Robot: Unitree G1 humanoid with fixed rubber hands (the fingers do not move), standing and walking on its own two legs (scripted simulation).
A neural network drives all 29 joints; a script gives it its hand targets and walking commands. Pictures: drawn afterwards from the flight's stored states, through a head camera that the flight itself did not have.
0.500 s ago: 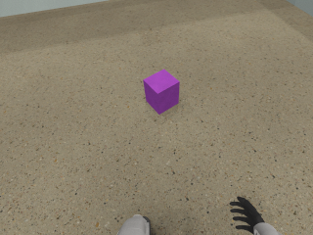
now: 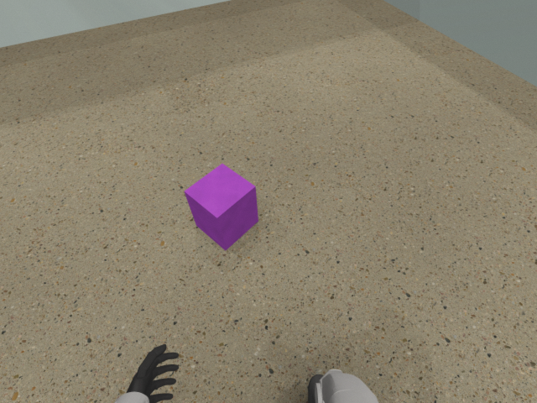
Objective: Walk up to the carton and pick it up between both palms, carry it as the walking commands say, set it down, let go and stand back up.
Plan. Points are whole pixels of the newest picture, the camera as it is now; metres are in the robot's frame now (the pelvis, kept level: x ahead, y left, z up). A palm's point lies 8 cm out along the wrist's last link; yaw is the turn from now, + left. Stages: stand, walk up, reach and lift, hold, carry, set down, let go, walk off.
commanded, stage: walk up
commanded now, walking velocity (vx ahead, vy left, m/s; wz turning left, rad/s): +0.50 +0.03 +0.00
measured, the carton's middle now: (223, 207) +0.94 +0.13 -0.65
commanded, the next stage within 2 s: none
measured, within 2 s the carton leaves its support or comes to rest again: neither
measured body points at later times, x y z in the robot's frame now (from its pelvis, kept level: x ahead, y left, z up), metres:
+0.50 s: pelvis +0.24 +0.02 +0.00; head +0.27 +0.01 +0.45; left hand +0.11 +0.25 -0.13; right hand +0.42 -0.19 -0.13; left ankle +0.37 +0.17 -0.71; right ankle +0.13 -0.13 -0.74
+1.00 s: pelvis +0.40 +0.03 +0.00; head +0.41 +0.02 +0.45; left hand +0.52 +0.27 -0.13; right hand +0.35 -0.22 -0.15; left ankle +0.38 +0.17 -0.74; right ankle +0.45 -0.08 -0.74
